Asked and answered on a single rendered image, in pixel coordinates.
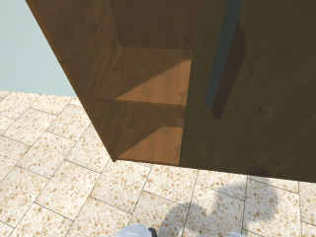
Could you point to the robot left thigh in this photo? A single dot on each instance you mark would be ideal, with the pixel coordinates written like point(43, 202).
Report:
point(134, 230)

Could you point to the handle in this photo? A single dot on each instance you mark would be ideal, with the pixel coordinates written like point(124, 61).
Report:
point(229, 22)

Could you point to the wardrobe door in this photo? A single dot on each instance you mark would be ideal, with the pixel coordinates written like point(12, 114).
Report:
point(263, 119)

